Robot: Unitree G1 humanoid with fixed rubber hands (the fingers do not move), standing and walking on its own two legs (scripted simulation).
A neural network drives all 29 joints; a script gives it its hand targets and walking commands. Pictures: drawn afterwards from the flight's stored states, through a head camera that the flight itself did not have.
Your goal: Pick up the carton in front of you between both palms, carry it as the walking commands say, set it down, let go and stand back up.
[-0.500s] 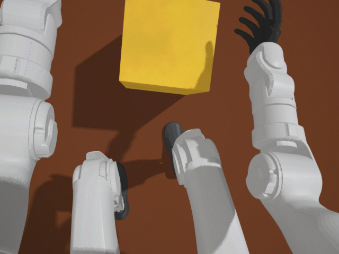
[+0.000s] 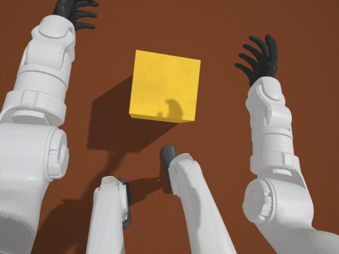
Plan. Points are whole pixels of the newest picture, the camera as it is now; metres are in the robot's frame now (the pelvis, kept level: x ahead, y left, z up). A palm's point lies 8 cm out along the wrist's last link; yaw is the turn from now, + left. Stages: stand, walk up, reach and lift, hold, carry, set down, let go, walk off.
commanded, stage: set down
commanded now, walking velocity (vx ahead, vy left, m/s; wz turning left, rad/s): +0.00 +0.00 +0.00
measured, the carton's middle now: (161, 92) +0.49 -0.12 -0.46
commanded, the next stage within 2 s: let go in 0.06 s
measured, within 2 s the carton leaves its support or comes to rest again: neither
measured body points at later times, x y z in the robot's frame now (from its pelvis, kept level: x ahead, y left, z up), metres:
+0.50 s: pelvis +0.04 -0.02 +0.12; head +0.26 -0.02 +0.51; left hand +0.45 +0.13 +0.01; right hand +0.36 -0.27 +0.02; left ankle +0.03 +0.11 -0.55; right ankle +0.13 -0.13 -0.55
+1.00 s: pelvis +0.10 -0.01 +0.18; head +0.18 -0.01 +0.62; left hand +0.33 +0.20 +0.09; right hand +0.26 -0.25 +0.11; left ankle +0.03 +0.11 -0.55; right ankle +0.13 -0.13 -0.55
